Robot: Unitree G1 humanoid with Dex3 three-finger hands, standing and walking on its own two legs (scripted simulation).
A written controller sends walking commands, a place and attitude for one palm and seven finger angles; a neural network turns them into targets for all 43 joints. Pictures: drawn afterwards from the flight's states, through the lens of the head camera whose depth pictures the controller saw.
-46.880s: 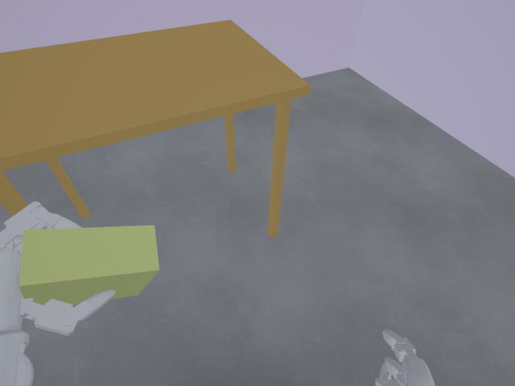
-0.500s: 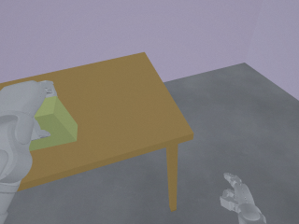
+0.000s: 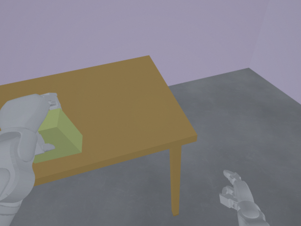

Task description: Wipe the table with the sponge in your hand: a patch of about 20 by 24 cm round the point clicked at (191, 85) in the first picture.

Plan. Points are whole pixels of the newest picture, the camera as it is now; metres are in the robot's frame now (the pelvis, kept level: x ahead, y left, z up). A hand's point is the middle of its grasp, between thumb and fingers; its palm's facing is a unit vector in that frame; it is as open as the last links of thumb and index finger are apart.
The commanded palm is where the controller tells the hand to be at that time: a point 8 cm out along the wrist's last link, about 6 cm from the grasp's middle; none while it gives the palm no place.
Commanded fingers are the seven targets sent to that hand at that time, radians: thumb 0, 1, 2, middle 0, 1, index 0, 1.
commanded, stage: bring the sponge back beside the body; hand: left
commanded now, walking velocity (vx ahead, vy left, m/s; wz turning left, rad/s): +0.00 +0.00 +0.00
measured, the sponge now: (51, 141) +0.24 +0.31 +0.13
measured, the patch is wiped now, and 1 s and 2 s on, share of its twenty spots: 0.95 0.95 0.95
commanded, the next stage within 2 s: step back with the hand held close in 0.92 s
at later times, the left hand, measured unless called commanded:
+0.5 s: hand (40, 140) +0.20 +0.29 +0.19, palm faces +0.22 -0.08 -0.97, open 9.8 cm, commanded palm +0.15 +0.29 +0.26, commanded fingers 0.00 0.10 1.30 -1.20 -1.60 -1.20 -1.60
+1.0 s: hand (43, 142) +0.20 +0.28 +0.19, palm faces +0.23 -0.10 -0.97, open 9.8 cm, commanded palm +0.15 +0.28 +0.26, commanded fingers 0.00 0.10 1.30 -1.20 -1.60 -1.20 -1.60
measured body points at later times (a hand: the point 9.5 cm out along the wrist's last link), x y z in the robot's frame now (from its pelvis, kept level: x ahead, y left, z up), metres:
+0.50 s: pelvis -0.01 +0.00 +0.00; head -0.05 -0.05 +0.45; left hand +0.18 +0.29 +0.24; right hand +0.26 -0.18 -0.06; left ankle +0.04 +0.10 -0.74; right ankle +0.00 -0.10 -0.74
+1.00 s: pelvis -0.01 +0.00 +0.00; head -0.05 -0.06 +0.44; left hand +0.18 +0.28 +0.24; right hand +0.26 -0.19 -0.06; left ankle +0.04 +0.10 -0.74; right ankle +0.00 -0.10 -0.74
